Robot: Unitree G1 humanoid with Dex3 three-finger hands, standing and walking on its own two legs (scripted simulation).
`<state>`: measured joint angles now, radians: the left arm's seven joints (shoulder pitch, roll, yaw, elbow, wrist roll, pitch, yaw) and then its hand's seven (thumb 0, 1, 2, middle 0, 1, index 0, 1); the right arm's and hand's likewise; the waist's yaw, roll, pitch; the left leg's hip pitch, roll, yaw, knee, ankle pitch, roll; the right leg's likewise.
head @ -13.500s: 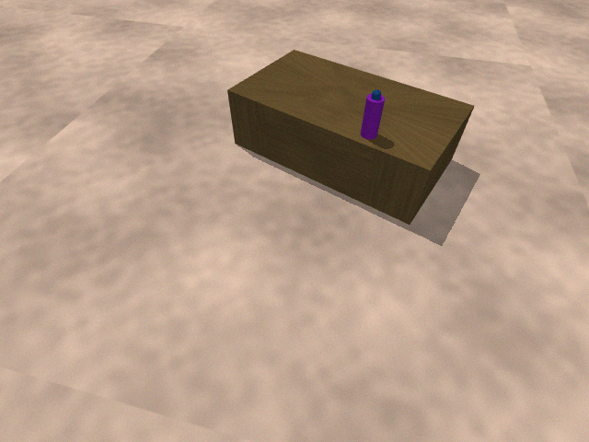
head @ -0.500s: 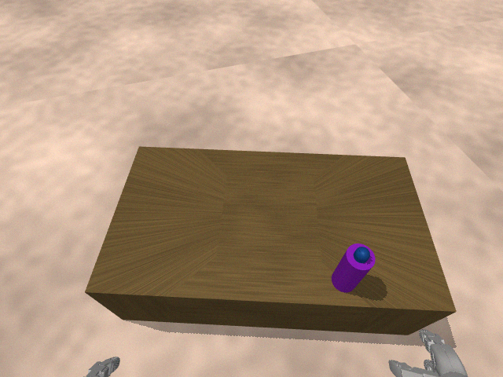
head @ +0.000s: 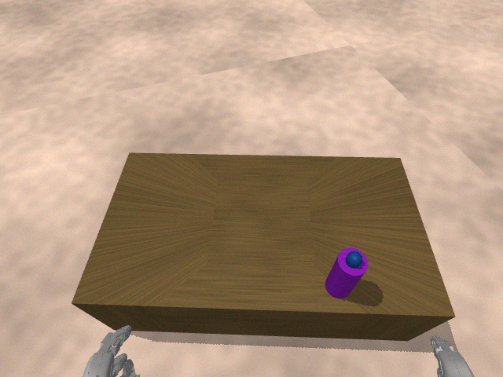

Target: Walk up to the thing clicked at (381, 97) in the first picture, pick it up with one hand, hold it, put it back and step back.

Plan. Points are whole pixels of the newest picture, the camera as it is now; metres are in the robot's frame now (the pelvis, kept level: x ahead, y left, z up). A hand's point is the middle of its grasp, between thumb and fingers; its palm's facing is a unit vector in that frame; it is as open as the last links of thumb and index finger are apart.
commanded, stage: go down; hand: right
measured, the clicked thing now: (346, 272) +0.41 -0.23 -0.32
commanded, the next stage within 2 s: none
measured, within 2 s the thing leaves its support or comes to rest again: neither
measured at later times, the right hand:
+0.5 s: hand out of the picture +0.14 -0.27 -0.11, palm faces +0.11 +0.93 -0.35, open 17.5 cm
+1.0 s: hand (468, 315) +0.24 -0.34 -0.07, palm faces +0.20 +0.95 -0.23, open 17.4 cm
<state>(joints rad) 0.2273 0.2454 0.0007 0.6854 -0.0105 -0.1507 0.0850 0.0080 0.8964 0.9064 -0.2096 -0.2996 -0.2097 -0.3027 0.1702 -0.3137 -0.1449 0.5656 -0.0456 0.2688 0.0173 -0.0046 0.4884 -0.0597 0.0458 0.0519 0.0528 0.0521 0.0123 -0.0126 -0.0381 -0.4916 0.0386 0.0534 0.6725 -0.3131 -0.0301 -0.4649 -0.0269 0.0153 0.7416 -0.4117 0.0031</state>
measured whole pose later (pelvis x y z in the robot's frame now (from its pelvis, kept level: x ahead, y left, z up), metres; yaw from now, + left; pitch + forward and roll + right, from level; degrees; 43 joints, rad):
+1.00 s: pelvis -0.03 +0.00 -0.04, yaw +0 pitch +13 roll +3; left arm 0.27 0.28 -0.02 0.69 -0.01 -0.25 0.16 0.01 0.89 0.90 -0.21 -0.29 -0.20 -0.30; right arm -0.10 -0.60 -0.46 0.70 0.09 0.17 0.32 -0.01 0.53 -0.03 0.06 0.05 0.06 0.05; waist 0.06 -0.03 -0.08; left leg -0.77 0.03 0.07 0.92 -0.38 -0.02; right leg -0.76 -0.04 0.05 1.02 -0.49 0.01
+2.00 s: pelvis -0.03 +0.00 -0.06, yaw +1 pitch +20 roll +4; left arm 0.28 0.32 -0.06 0.70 0.03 -0.16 0.11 0.01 0.89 0.90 -0.20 -0.29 -0.20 -0.30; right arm -0.41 -0.84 -0.70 1.16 0.08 -0.23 0.58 -0.01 0.40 -0.06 0.07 0.04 0.06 0.04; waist 0.06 0.03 -0.07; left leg -0.96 0.03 0.07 1.03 -0.41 -0.02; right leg -0.95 -0.04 0.06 1.14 -0.53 0.01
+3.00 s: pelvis -0.08 +0.00 -0.28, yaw +4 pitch +34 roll +7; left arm 0.09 0.31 -0.11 0.66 0.10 -0.18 0.06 0.00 0.88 0.90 -0.20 -0.29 -0.19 -0.30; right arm -0.74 -0.76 -0.82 1.16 0.23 -0.54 0.68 -0.02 0.57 -0.04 0.05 0.04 0.05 0.04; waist 0.12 0.03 -0.11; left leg -1.88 0.04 0.07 1.88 -0.60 -0.02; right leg -1.86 -0.02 0.11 2.01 -0.76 0.01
